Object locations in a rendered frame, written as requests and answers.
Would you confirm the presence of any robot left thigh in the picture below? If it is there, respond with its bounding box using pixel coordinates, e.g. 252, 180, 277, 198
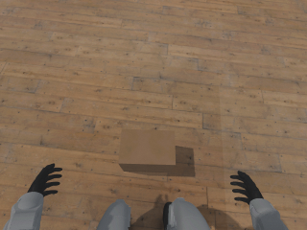
96, 201, 131, 230

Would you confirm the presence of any robot right forearm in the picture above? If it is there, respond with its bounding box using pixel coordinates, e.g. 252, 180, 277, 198
249, 198, 289, 230

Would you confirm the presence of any left robot shin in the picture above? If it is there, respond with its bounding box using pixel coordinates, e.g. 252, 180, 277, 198
115, 198, 126, 203

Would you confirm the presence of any robot right hand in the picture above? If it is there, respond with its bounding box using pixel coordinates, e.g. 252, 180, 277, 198
230, 171, 264, 205

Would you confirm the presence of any robot left hand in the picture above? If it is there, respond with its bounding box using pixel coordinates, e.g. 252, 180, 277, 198
27, 163, 62, 196

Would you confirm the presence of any carton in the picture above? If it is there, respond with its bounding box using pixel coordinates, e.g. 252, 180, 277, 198
118, 128, 176, 173

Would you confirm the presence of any robot left forearm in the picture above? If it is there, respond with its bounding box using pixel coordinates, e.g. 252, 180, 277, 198
3, 192, 44, 230

